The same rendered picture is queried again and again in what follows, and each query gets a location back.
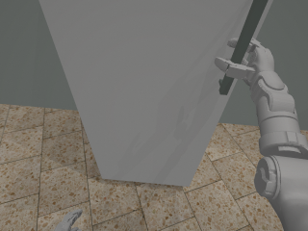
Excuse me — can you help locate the robot right hand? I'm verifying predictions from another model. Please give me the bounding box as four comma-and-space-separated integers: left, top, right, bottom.
214, 38, 275, 86

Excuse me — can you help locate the robot left hand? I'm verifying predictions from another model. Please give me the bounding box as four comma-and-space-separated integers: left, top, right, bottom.
54, 209, 83, 231

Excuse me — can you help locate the fridge door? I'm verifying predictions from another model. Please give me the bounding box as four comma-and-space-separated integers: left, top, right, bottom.
39, 0, 273, 187

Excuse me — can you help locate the handle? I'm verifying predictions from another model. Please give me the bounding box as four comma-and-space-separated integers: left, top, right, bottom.
218, 0, 269, 95

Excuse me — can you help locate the right robot upper arm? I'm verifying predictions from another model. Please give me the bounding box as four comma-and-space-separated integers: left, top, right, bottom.
254, 155, 308, 231

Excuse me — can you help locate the robot right forearm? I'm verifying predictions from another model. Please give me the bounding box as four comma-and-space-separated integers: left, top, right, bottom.
249, 70, 308, 160

